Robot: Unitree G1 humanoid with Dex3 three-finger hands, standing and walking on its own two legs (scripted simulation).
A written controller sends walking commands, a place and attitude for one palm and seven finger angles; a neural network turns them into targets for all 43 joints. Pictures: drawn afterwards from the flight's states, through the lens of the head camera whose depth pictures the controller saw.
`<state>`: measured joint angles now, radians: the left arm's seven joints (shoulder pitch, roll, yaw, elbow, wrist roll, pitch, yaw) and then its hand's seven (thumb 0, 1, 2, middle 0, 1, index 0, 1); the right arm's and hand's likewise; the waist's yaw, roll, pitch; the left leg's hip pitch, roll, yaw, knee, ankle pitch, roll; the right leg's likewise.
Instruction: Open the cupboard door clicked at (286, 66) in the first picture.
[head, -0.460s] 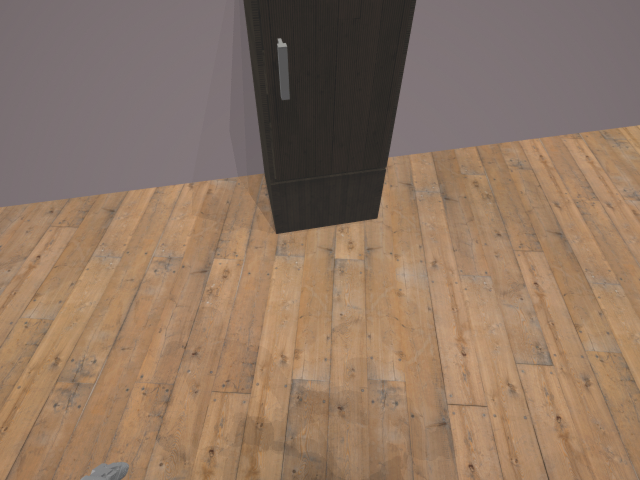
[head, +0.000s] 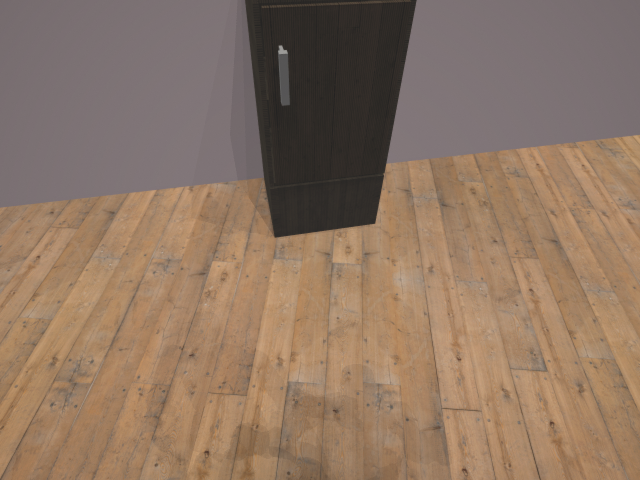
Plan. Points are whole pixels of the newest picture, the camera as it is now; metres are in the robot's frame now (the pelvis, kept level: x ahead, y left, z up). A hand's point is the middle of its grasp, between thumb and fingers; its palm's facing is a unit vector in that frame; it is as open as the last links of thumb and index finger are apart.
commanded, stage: stand and wait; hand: left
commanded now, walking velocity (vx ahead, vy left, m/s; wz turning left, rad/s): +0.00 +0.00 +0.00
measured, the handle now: (283, 75) +1.14 +0.18 -0.04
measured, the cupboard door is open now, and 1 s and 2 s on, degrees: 0 0 0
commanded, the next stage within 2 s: look at it before walking up in 0.36 s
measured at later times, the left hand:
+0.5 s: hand out of the picture +0.06 +0.24 -0.15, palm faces -0.03 -0.94 -0.33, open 7.4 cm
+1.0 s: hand out of the picture +0.05 +0.24 -0.15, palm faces -0.04 -0.94 -0.33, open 7.4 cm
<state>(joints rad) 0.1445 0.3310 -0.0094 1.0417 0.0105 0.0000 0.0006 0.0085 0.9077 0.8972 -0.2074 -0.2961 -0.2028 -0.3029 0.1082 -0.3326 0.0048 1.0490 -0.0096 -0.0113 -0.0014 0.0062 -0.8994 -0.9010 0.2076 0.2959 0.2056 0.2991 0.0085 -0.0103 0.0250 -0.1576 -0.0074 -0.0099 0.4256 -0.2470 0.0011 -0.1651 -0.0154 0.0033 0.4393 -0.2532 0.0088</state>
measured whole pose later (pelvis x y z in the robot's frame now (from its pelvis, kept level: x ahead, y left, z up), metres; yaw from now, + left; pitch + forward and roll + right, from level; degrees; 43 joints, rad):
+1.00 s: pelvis -0.01 +0.00 +0.00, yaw +0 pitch -1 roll +0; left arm 0.15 0.34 -0.01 1.09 0.01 -0.01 0.00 0.01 0.91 0.90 -0.21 -0.30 -0.20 -0.30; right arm 0.12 -0.34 0.01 1.11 0.00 -0.02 0.00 0.01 -0.90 -0.90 0.21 0.30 0.20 0.30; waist 0.01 -0.01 0.03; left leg -0.14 0.00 0.00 0.36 -0.19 0.00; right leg -0.15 -0.01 0.01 0.38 -0.20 0.01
